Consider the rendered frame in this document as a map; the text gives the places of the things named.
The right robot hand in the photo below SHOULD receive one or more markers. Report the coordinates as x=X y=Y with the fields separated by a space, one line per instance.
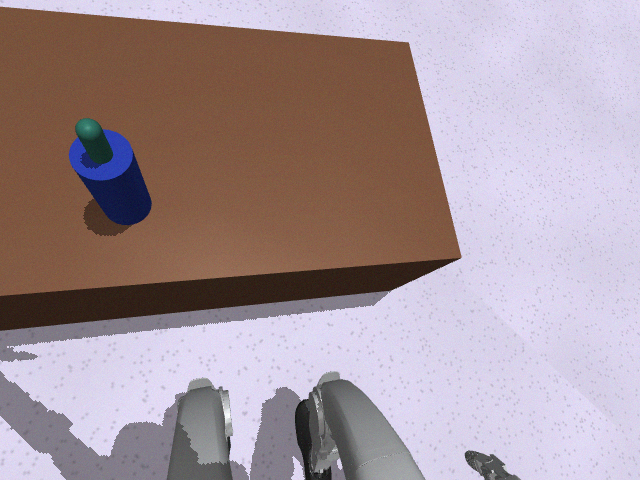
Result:
x=490 y=467

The right robot foot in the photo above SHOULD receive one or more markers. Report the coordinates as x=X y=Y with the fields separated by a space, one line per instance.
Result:
x=304 y=441

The bottle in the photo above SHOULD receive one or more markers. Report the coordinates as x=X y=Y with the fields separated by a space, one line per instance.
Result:
x=105 y=162

